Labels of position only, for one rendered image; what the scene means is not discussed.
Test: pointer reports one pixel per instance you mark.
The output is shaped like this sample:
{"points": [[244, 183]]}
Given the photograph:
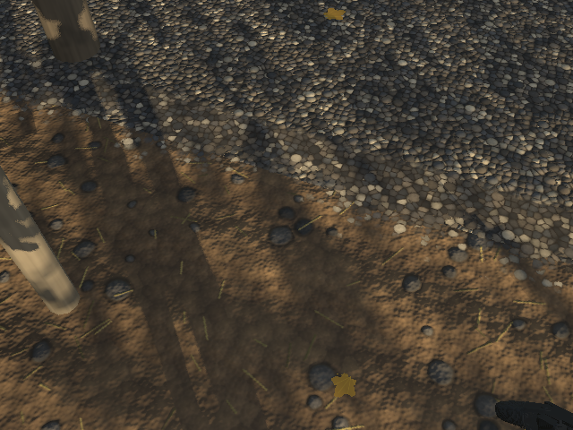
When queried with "right robot hand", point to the right robot hand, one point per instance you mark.
{"points": [[534, 416]]}

